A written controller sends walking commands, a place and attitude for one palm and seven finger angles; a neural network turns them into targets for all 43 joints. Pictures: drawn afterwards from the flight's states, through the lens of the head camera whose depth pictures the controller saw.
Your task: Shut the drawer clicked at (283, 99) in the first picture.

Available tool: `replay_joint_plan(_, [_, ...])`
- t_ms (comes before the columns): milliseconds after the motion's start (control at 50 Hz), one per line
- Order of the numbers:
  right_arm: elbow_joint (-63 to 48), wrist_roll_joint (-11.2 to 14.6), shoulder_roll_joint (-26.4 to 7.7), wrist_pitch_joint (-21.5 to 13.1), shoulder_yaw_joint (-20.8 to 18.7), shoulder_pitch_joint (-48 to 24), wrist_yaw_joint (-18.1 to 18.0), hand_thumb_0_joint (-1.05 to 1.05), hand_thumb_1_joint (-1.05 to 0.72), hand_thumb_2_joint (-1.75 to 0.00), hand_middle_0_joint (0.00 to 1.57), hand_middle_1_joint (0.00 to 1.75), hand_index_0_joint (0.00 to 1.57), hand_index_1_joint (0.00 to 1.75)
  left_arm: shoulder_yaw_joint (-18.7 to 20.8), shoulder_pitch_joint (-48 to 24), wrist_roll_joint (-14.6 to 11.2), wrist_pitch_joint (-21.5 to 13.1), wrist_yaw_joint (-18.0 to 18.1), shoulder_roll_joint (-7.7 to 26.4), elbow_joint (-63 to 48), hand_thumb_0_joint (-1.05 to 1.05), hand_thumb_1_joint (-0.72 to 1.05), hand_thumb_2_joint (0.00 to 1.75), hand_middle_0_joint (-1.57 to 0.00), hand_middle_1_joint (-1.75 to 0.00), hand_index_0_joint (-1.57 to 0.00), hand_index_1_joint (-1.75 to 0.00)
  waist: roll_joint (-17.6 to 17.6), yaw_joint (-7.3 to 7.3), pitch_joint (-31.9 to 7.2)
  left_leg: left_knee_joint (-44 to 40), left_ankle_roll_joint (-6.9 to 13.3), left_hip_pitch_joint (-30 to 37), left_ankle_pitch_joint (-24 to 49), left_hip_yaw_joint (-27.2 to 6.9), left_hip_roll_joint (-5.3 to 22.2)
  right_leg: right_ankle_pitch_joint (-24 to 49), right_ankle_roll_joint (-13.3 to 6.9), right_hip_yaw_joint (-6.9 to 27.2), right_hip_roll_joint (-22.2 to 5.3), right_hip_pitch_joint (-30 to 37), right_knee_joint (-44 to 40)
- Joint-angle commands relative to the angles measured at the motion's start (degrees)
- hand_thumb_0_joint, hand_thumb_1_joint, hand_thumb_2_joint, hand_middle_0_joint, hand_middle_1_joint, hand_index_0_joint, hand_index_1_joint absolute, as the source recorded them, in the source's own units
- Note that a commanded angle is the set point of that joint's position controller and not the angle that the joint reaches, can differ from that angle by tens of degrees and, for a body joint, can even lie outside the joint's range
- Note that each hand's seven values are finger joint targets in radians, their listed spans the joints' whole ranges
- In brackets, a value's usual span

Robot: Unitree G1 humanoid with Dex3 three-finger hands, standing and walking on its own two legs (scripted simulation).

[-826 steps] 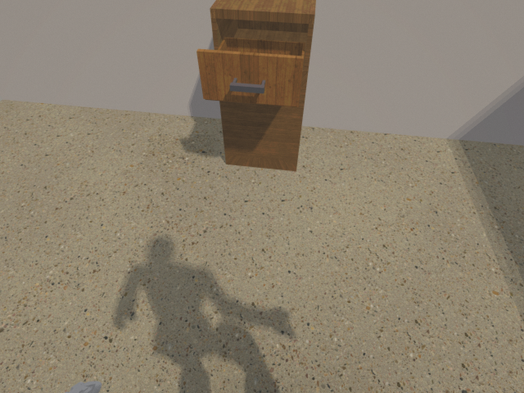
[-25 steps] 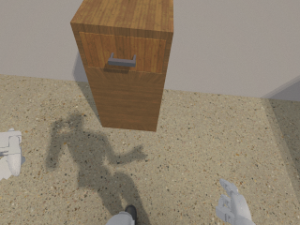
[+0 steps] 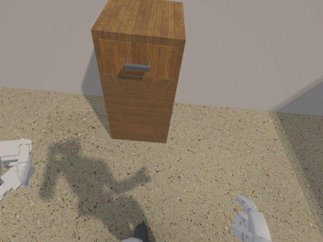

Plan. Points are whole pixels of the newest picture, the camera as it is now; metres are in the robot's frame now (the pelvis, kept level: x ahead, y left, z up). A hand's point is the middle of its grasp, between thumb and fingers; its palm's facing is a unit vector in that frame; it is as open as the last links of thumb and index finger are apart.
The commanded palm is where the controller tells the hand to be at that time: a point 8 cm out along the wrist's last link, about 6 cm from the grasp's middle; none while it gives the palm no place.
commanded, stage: stop stepping back and stand still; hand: left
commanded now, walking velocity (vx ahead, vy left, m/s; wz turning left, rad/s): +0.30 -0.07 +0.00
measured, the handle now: (138, 64) +0.86 +0.15 -0.07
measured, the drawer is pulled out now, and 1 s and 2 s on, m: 0.00 0.00 0.00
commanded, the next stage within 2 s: let the arm hang, fingers relaxed in 1.22 s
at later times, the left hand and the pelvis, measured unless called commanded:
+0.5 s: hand (5, 220) +0.13 +0.23 +0.17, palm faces +0.22 -0.83 -0.51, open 3.3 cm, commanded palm +0.08 +0.29 +0.18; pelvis -0.07 +0.02 +0.01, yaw -4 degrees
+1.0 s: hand (0, 198) +0.16 +0.26 +0.17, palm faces +0.28 -0.84 -0.47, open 3.3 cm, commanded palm +0.10 +0.31 +0.18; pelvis -0.05 +0.04 +0.00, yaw -4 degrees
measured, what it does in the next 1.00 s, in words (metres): steps on the spot: right foot, then left foot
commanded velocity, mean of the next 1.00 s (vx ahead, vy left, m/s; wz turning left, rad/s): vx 0.11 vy -0.02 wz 0.00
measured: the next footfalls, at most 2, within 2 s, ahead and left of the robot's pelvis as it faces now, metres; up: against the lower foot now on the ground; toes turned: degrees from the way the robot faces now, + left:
right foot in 0.04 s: -0.04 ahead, -0.11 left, +0.00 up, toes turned -5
left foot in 0.18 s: +0.03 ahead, +0.14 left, +0.00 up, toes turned +1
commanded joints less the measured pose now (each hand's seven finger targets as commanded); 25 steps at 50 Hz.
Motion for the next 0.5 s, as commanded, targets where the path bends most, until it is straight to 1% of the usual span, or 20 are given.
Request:
replay_joint_plan(0, [-7.26,0.88,-7.32,-2.09,-3.2,-1.26,0.05,0.0,-0.9,-0.9,0.2,0.3,0.2,0.3,8.91,8.91,-1.22,-1.64,1.63,9.93,-18.58,0.0,0.9,0.9,-1.4,-1.6,-1.4,-1.6,-0.34,0.58,-12.17,15.68,-6.42,20.28,-21.34,3.75,-1.0,-1.08,-3.76,4.84,-9.3,-7.86,-26.15])
replay_joint_plan(20, [-6.63,0.39,-7.5,-1.12,-3.32,-1.59,-0.38,0.0,-0.9,-0.9,0.2,0.3,0.2,0.3,10.85,6.79,-1.73,-1.02,2.32,11.19,-19.61,0.0,0.9,0.9,-1.4,-1.6,-1.4,-1.6,-7.28,0.19,-8.42,30.94,-5.43,22.99,-18.79,1.39,-2.38,-6.54,-7.1,15.62,-19.06,-22.45,-32.54])
replay_joint_plan(40, [-5.57,0.03,-7.39,-0.64,-3.29,-1.71,-0.53,0.0,-0.9,-0.9,0.2,0.3,0.2,0.3,9.68,1.91,-1.73,0.16,2.62,10.21,-20.0,0.0,0.9,0.9,-1.4,-1.6,-1.4,-1.6,-8.42,-0.3,-6.89,39.75,-5.12,19.28,-18.51,-2.23,-0.99,-10.78,-10.43,16.43,-24.31,-25.94,-31.23])
replay_joint_plan(60, [-5.32,0.65,-6.87,-0.83,-3.05,-2.21,-0.93,0.0,-0.9,-0.9,0.2,0.3,0.2,0.3,8.96,-0.62,-1.62,1.51,2.43,8.97,-17.77,0.0,0.9,0.9,-1.4,-1.6,-1.4,-1.6,-11.4,-0.48,-6.39,42.42,-4.76,16.74,-20.28,-4.41,-0.89,-17.2,-10.97,17.56,-23.17,-26.58,-30.22])
replay_joint_plan(80, [-5.23,1.21,-6.94,-0.82,-2.72,-2.62,-1.95,0.0,-0.9,-0.9,0.2,0.3,0.2,0.3,6.71,-2.45,-0.93,2.68,3.16,6.14,-12.05,0.0,0.9,0.9,-1.4,-1.6,-1.4,-1.6,-9.72,-1.67,0.14,37.25,-3.68,15.02,-21.34,-5.49,1.97,-13.95,-8.78,14.03,-21.75,-26.0,-27.3])
replay_joint_plan(120, [-3.78,1.34,-7.85,-1.82,-1.38,-3.06,-2.85,0.0,-0.9,-0.9,0.2,0.3,0.2,0.3,4.08,-6.62,0.55,3.31,4.01,4.52,-6.61,0.0,0.9,0.9,-1.4,-1.6,-1.4,-1.6,-2.29,-1.98,4.72,18.07,-1.95,14.25,-21.87,-2.41,2.59,-5.28,-4.1,6.82,-16.34,-18.82,-19.85])
replay_joint_plan(140, [-3.31,1.38,-8.6,-2.72,-0.98,-2.48,-3.15,0.0,-0.9,-0.9,0.2,0.3,0.2,0.3,3.28,-9.36,1.0,2.87,4.08,4.2,-5.96,0.0,0.9,0.9,-1.4,-1.6,-1.4,-1.6,3.25,-1.65,6.09,8.4,-1.09,12.73,-24.35,-4.05,3.4,-2.52,-2.19,3.27,-12.93,-15.01,-13.79])
replay_joint_plan(160, [-4.45,1.77,-9.47,-4.02,-1.27,-2.84,-3.67,0.0,-0.9,-0.9,0.2,0.3,0.2,0.3,2.37,-11.55,1.41,2.49,3.9,3.89,-6.73,0.0,0.9,0.9,-1.4,-1.6,-1.4,-1.6,9.46,-1.23,6.56,0.82,0.61,12.23,-29.37,-11.96,7.62,1.22,0.28,0.04,-8.71,-13.75,-6.8])
replay_joint_plan(180, [-5.22,2.03,-9.71,-4.97,-0.8,-1.81,-3.66,0.0,-0.9,-0.9,0.2,0.3,0.2,0.3,2.73,-12.02,1.84,1.72,4.0,4.64,-7.85,0.0,0.9,0.9,-1.4,-1.6,-1.4,-1.6,12.02,-0.7,5.04,-4.36,3.71,12.41,-31.83,-22.56,13.29,4.33,1.81,-1.45,-5.51,-12.85,0.49])
replay_joint_plan(200, [-4.14,1.14,-7.09,-5.79,-0.12,-1.76,-3.18,0.0,-0.9,-0.9,0.2,0.3,0.2,0.3,3.17,-13.0,1.77,0.88,3.64,5.99,-10.66,0.0,0.9,0.9,-1.4,-1.6,-1.4,-1.6,16.54,-1.55,2.27,-12.98,1.36,12.59,-41.37,-32.11,15.19,-0.08,1.63,0.05,-4.24,-14.22,10.26])
replay_joint_plan(220, [-4.67,0.67,-6.74,-6.27,-0.19,-2.64,-2.52,0.0,-0.9,-0.9,0.2,0.3,0.2,0.3,3.93,-10.94,2.0,0.53,3.6,6.46,-13.36,0.0,0.9,0.9,-1.4,-1.6,-1.4,-1.6,15.05,-0.64,0.63,-15.44,-0.83,12.46,-45.76,-33.55,16.22,0.98,0.83,2.73,-4.56,-13.73,16.03])
replay_joint_plan(240, [-5.23,0.55,-6.57,-6.41,-0.34,-2.92,-1.67,0.0,-0.9,-0.9,0.2,0.3,0.2,0.3,3.82,-6.54,1.89,0.69,3.53,6.15,-14.92,0.0,0.9,0.9,-1.4,-1.6,-1.4,-1.6,8.77,0.36,-0.67,-14.89,-1.34,11.53,-43.67,-30.31,15.48,3.37,0.33,3.0,-4.79,-11.06,16.04])
replay_joint_plan(260, [-5.8,0.75,-6.84,-6.56,-0.76,-3.75,-1.04,0.0,-0.9,-0.9,0.2,0.3,0.2,0.3,4.68,-2.48,1.77,0.58,3.47,7.11,-17.51,0.0,0.9,0.9,-1.4,-1.6,-1.4,-1.6,6.69,1.27,-3.75,-12.98,-0.61,12.67,-39.94,-24.7,14.48,4.89,0.45,2.33,-5.12,-8.76,13.72])
replay_joint_plan(300, [-6.38,0.73,-6.83,-5.81,-0.68,-3.73,0.03,0.0,-0.9,-0.9,0.2,0.3,0.2,0.3,3.3,5.8,1.75,1.25,3.43,4.26,-17.69,0.0,0.9,0.9,-1.4,-1.6,-1.4,-1.6,10.02,1.69,-4.64,-12.89,-0.67,8.79,-36.94,-15.06,11.11,5.47,0.53,-2.02,-3.98,-1.82,7.89])
replay_joint_plan(340, [-6.68,0.36,-7.07,-4.54,-0.81,-3.33,0.03,0.0,-0.9,-0.9,0.2,0.3,0.2,0.3,4.72,8.12,1.45,1.94,3.98,5.25,-16.42,0.0,0.9,0.9,-1.4,-1.6,-1.4,-1.6,14.17,1.04,-3.68,-13.67,-1.48,3.36,-38.31,-11.31,10.17,2.99,0.07,-5.38,-2.66,4.76,1.8])
replay_joint_plan(400, [-6.62,0.14,-7.28,-2.46,-1.24,-2.68,-1.21,0.0,-0.9,-0.9,0.2,0.3,0.2,0.3,5.94,8.23,1.03,3.31,4.38,5.7,-11.81,0.0,0.9,0.9,-1.4,-1.6,-1.4,-1.6,9.27,0.78,-2.43,-7.55,-2.44,0.13,-36.55,-7.98,7.95,2.54,-0.94,-6.42,-2.19,12.69,-13.51])
replay_joint_plan(420, [-6.56,0.23,-7.04,-1.86,-1.39,-2.27,-1.58,0.0,-0.9,-0.9,0.2,0.3,0.2,0.3,6.15,7.29,0.94,3.53,4.24,6.04,-11.62,0.0,0.9,0.9,-1.4,-1.6,-1.4,-1.6,5.78,0.39,-2.88,-2.21,-2.83,-0.36,-33.98,-6.0,5.8,4.15,-1.63,-4.26,-3.91,14.04,-18.16])
replay_joint_plan(440, [-6.4,0.22,-6.75,-1.17,-1.73,-2.08,-1.85,0.0,-0.9,-0.9,0.2,0.3,0.2,0.3,6.92,5.74,0.91,3.42,4.05,6.99,-11.25,0.0,0.9,0.9,-1.4,-1.6,-1.4,-1.6,-0.04,-0.12,-2.7,9.4,-2.57,-1.62,-29.7,-2.95,3.54,4.44,-4.25,3.92,-10.48,12.06,-21.78])
replay_joint_plan(460, [-5.81,0.14,-6.57,-0.66,-1.97,-1.2,-1.74,0.0,-0.9,-0.9,0.2,0.3,0.2,0.3,8.21,4.05,0.55,3.03,4.09,7.59,-10.18,0.0,0.9,0.9,-1.4,-1.6,-1.4,-1.6,-6.06,-0.25,-2.81,23.48,-2.82,-1.14,-24.5,-0.2,0.83,-1.37,-8.12,16.88,-20.81,5.09,-27.97])
replay_joint_plan(480, [-4.83,-0.05,-7.1,-0.76,-1.91,-1.66,-1.77,0.0,-0.9,-0.9,0.2,0.3,0.2,0.3,9.28,-1.1,-0.21,1.9,4.24,9.15,-11.59,0.0,0.9,0.9,-1.4,-1.6,-1.4,-1.6,-7.85,-0.28,-0.88,30.88,-3.13,-2.33,-20.17,0.48,1.17,0.47,-10.8,20.53,-25.85,1.06,-29.76])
